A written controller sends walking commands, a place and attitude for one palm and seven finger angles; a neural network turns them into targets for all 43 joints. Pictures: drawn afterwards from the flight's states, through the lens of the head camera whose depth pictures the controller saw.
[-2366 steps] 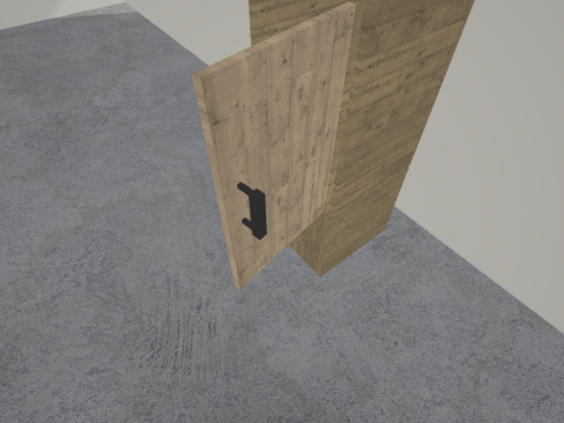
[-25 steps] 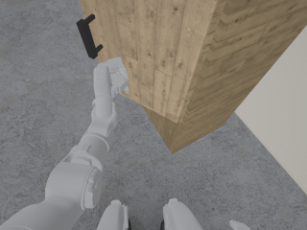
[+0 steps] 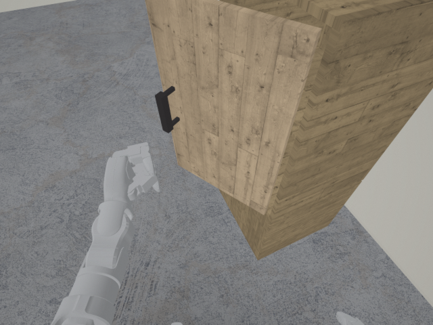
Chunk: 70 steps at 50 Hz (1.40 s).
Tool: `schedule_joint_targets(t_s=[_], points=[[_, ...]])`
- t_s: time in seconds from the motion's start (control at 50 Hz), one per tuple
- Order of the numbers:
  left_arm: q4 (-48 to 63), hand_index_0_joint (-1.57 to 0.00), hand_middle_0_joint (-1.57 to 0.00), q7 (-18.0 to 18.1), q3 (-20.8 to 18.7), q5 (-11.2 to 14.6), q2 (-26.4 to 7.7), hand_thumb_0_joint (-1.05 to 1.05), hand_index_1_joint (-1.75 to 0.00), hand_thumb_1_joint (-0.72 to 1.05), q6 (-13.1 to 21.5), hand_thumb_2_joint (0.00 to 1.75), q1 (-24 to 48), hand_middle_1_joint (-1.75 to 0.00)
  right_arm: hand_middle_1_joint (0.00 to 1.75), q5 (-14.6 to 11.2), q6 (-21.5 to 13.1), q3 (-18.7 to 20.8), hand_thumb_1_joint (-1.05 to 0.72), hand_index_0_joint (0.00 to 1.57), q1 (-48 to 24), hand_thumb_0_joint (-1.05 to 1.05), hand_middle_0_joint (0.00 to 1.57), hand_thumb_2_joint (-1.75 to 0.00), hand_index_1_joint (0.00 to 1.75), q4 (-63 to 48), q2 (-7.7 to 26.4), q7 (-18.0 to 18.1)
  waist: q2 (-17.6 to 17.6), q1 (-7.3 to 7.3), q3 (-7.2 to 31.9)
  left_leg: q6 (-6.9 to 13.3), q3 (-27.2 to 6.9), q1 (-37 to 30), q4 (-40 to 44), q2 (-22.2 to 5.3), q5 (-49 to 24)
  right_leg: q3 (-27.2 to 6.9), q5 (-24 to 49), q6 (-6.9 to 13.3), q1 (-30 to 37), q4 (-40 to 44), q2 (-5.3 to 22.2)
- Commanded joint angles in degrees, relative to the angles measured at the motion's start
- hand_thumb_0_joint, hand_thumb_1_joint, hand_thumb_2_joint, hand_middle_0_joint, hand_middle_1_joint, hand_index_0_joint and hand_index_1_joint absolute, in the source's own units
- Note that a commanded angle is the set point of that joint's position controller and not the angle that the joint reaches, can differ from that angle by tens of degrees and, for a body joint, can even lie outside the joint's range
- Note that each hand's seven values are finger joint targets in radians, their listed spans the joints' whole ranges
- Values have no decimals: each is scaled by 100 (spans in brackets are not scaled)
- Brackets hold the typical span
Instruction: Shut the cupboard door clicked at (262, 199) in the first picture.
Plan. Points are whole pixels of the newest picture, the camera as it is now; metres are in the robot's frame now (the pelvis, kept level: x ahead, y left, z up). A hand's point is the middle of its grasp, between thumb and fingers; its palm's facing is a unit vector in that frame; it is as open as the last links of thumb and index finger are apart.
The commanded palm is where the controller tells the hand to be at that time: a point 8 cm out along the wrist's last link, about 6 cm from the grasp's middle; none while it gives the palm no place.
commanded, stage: draw the hand back to the body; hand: left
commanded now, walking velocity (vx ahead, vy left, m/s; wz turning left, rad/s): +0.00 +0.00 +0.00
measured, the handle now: (169, 109) +0.65 +0.14 +0.00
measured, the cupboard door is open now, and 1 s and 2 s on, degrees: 31 31 31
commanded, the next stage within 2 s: step back with the hand held close in 1.10 s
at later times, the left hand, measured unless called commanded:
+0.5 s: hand (39, 216) +0.25 +0.24 +0.15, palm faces +0.30 -0.91 -0.30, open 4.4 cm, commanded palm +0.20 +0.29 +0.18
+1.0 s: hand out of the picture +0.20 +0.28 +0.19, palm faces +0.47 -0.79 -0.39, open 7.3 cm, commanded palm +0.15 +0.32 +0.22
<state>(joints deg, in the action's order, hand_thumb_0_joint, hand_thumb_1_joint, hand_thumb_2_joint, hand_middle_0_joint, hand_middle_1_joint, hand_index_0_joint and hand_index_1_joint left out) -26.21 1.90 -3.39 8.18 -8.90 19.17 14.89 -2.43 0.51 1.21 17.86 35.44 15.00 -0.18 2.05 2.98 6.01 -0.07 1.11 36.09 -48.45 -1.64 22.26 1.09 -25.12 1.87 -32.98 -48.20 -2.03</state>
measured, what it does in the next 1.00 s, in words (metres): stands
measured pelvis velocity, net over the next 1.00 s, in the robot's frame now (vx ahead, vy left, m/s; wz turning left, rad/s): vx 0.01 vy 0.02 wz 0.02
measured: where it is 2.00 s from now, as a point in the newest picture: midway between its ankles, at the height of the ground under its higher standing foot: outside the picture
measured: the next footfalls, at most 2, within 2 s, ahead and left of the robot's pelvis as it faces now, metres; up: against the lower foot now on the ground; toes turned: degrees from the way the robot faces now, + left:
none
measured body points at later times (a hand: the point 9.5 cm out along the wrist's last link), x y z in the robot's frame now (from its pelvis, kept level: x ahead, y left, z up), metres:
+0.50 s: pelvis +0.02 +0.02 +0.04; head +0.01 +0.00 +0.49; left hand +0.23 +0.29 +0.17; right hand +0.23 -0.17 -0.04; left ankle +0.02 +0.12 -0.70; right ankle -0.01 -0.10 -0.70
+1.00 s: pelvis +0.01 +0.02 +0.04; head -0.01 -0.01 +0.49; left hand +0.17 +0.32 +0.21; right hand +0.20 -0.21 -0.04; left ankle +0.02 +0.12 -0.70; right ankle -0.01 -0.10 -0.70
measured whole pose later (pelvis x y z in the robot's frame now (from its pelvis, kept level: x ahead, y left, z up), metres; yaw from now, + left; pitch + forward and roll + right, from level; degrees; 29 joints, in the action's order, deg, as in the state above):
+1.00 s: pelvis +0.01 +0.02 +0.04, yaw +1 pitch -4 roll +0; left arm 20.5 6.4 -18.7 4.1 -19.3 4.0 -26.8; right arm -1.5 -4.8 -0.6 11.7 37.0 13.9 4.4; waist 3.7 -3.5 0.3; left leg 1.2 0.9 8.0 -25.0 0.5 13.4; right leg 1.2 -15.6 0.3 -3.9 -23.1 -0.3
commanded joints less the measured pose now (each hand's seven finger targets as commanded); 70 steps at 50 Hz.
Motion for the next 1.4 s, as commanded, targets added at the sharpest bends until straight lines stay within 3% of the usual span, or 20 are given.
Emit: schedule_joint_targets(t_s=[0.0,0.02,0.06,0.12,0.16,0.2,0.36,0.54,0.58,0.7,0.76,0.9,0.96,1.02,1.06,1.2,1.22,1.24,1.28,1.38], points=[[2125,-116,-116,-225,-321,229,-785,0,-135,90,34,90,809,-135,30,-69,-331,96,-90,20,-540,0,20,-90,30,-1022,531,76,-296,-245,1357,210,59,-1363,770,173,-1372,-6,2254,-154,1030,900,76],[2544,-113,-113,-77,109,-299,-1134,0,-132,90,-250,90,584,-132,30,-92,-102,120,-90,20,-794,0,20,-90,30,-1132,403,199,-455,-255,1441,192,56,-1645,1128,155,-1372,-326,2329,-221,1368,1276,250],[3093,-108,-108,80,14,-338,-1206,0,-126,90,-620,90,432,-126,30,-99,21,77,-90,20,-952,0,20,-90,30,-1234,395,368,-169,-213,1231,227,87,-1977,1335,170,-1458,-291,2364,-221,1584,1563,260],[3312,-100,-100,199,-24,-390,-1221,0,-117,90,-975,90,89,-117,30,-100,86,-44,-90,20,-1217,0,20,-90,30,-1227,341,504,-268,-216,563,236,43,-2262,1695,132,-1399,-178,2100,-189,1601,1917,222],[3660,-94,-94,243,-168,-405,-1373,0,-111,90,-1126,90,-216,-111,30,-71,46,-65,-90,20,-1280,0,20,-90,30,-1233,359,562,-181,-275,608,239,11,-2634,1893,104,-1620,-104,2164,-150,1807,2087,177],[4008,-89,-89,268,-105,-419,-1248,0,-105,90,-1260,90,-554,-105,30,-51,1,-147,-90,20,-1346,0,20,-90,30,-1260,304,560,38,-295,550,206,-23,-2910,2072,86,-1855,-15,2280,-120,1997,2162,179],[4889,-67,-67,374,-744,-442,-1621,0,-81,90,-1579,90,-1840,-81,30,89,-182,-242,-90,20,-1468,0,20,-90,30,-1197,324,507,122,-443,90,133,-82,-3223,2561,35,-2287,82,2438,-107,2454,2649,158],[6008,-42,-42,495,-1609,-450,-2032,0,-54,90,-1486,90,-2871,-54,30,133,-445,-200,-90,20,-1514,0,20,-90,30,-1116,300,437,415,-581,267,69,-123,-3353,2631,10,-2782,133,2548,-114,2774,2687,180],[5946,-36,-36,500,-1794,-418,-2066,0,-48,90,-1479,90,-3273,-48,30,131,-501,-175,-90,20,-1515,0,20,-90,30,-1079,308,425,124,-600,83,80,-93,-3225,2645,10,-2683,150,2543,-130,2759,2717,190],[6147,-20,-20,539,-2585,-365,-2468,0,-30,90,-1276,90,-3863,-30,30,96,-645,-78,-90,20,-1512,0,20,-90,30,-988,324,438,234,-682,-79,92,-20,-3054,2654,26,-2342,143,2311,-141,2694,2774,194],[5689,-20,-20,492,-2133,-379,-2009,0,-30,90,-1285,90,-3791,-30,30,97,-709,-30,-90,20,-1468,0,20,-90,30,-895,406,447,-109,-557,-590,135,-20,-2973,2739,15,-1805,124,1822,-178,2322,2960,190],[6065,-20,-20,566,-2284,-442,-2307,0,-30,90,-1100,90,-3445,-30,30,122,-865,-11,-90,20,-1508,0,20,-90,30,-877,408,520,82,-632,-194,196,5,-3072,2738,99,-1634,54,1659,-161,2516,2929,221],[6084,-20,-20,591,-2459,-447,-2475,0,-30,90,-1063,90,-3507,-30,30,132,-936,-23,-90,20,-1533,0,20,-90,30,-829,389,538,253,-671,-305,175,26,-3012,2732,111,-1600,24,1639,-153,2515,3016,218],[6083,-20,-20,580,-2436,-430,-2370,0,-30,90,-1035,90,-3602,-30,30,136,-955,-47,-90,20,-1506,0,20,-90,30,-836,341,525,405,-668,-353,154,50,-2999,2727,112,-1730,38,1798,-139,2538,2962,209],[5915,-20,-20,554,-2482,-409,-2367,0,-30,90,-1039,90,-3760,-30,30,140,-962,-28,-90,20,-1479,0,20,-90,30,-810,367,507,179,-673,-433,145,39,-2958,2743,91,-1730,43,1783,-145,2524,3025,194],[5846,-20,-20,489,-2336,-382,-2210,0,-30,90,-1074,90,-3728,-30,30,133,-894,-10,-90,20,-1482,0,20,-90,30,-851,363,478,47,-631,-421,172,101,-3031,2747,79,-1747,19,1809,-188,2482,3025,203],[6067,-20,-20,531,-2920,-417,-2819,0,-30,90,-866,90,-3292,-30,30,103,-759,55,-90,20,-1463,0,20,-90,30,-992,573,478,49,-447,-489,286,12,-2695,2333,-9,-1398,-525,1994,-167,2027,3292,541],[5691,-20,-20,505,-2679,-422,-2526,0,-30,90,-815,90,-3702,-30,30,137,-680,53,-90,20,-1457,0,20,-90,30,-880,498,495,-219,-406,-400,287,-36,-2693,2117,28,-1391,-644,2183,-109,1928,3315,727],[5696,-20,-20,480,-2526,-453,-2415,0,-30,90,-731,90,-3835,-30,30,134,-571,77,-90,20,-1458,0,20,-90,30,-882,447,494,-442,-386,-252,237,-12,-2601,1887,45,-1503,-701,2652,-55,1895,3172,915],[5973,-20,-20,569,-2639,-424,-2558,0,-30,90,-708,90,-4134,-30,30,115,-379,133,-90,20,-1419,0,20,-90,30,-1017,513,584,17,-359,369,225,-75,-2771,2097,-163,-2871,-309,3642,-180,2241,2441,699]])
